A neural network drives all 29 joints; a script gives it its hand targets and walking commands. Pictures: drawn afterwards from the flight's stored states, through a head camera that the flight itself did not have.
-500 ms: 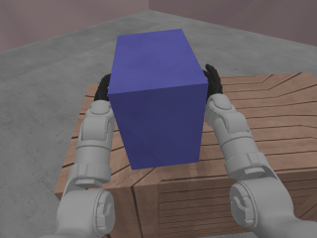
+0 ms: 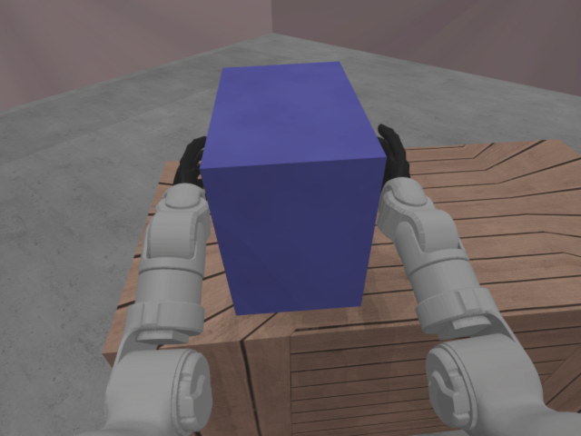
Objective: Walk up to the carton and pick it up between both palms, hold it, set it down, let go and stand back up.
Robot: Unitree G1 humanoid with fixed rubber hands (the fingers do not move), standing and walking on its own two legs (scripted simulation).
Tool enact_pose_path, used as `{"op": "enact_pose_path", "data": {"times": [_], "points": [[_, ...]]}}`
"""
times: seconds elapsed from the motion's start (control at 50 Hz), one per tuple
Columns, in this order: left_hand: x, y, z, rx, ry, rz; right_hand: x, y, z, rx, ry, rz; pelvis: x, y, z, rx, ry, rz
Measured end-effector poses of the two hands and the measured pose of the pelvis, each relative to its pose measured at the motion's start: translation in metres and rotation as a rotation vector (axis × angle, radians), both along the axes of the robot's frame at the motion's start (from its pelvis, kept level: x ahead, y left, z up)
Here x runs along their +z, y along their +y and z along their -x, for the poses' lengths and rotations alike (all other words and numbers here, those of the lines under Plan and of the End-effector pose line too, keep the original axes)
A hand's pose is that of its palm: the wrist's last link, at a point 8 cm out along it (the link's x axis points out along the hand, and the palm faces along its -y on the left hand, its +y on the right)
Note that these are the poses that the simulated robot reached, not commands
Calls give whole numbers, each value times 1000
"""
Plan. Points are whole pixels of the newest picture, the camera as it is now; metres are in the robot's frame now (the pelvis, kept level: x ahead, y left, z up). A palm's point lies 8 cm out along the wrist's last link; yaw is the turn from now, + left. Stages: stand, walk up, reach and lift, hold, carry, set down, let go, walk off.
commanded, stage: hold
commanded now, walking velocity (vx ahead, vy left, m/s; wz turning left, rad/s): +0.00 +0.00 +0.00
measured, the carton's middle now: (289, 183) +0.44 +0.00 +0.17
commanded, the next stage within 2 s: none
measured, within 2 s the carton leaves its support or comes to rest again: neither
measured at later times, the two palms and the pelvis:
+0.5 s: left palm (180, 181) +0.39 +0.14 +0.22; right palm (387, 165) +0.39 -0.13 +0.23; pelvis +0.01 +0.00 +0.00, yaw +0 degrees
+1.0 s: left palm (184, 180) +0.38 +0.13 +0.23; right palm (397, 172) +0.37 -0.14 +0.23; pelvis +0.00 +0.00 +0.00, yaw +0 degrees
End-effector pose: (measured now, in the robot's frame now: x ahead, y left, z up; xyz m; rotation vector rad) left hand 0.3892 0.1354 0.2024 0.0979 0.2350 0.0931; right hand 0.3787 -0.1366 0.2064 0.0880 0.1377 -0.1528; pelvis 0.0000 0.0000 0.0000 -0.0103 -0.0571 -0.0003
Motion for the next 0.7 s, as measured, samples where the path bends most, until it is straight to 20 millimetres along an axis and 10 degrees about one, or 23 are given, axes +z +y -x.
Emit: {"op": "enact_pose_path", "data": {"times": [0.7], "points": [[18,6,11,28,-14,9,24,6,1,29,-12,-19,0,0,-2,0,-12,0]]}}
